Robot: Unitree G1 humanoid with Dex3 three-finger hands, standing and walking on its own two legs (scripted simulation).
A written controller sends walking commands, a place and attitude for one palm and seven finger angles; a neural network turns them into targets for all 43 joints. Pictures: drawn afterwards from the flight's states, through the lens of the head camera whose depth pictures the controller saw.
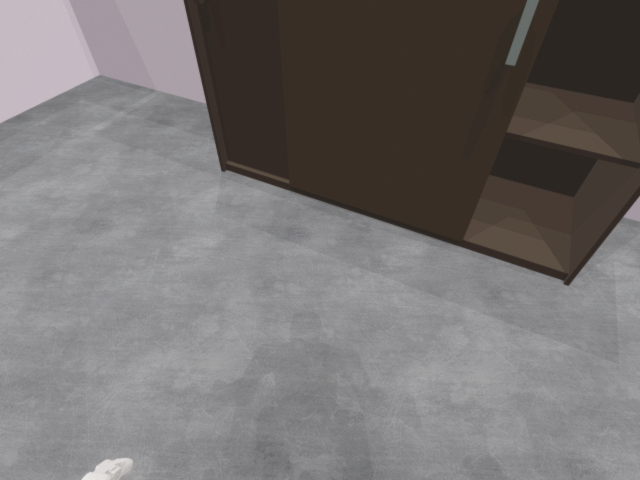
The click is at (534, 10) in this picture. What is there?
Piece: wardrobe's sliding door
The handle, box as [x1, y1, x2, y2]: [505, 0, 538, 65]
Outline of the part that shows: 538,0 527,0 505,63 514,65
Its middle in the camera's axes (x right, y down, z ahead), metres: +0.54 -0.56 +1.03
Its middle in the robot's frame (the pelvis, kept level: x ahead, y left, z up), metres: +1.18 -0.49 +0.12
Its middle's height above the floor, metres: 0.89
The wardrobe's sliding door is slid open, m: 0.41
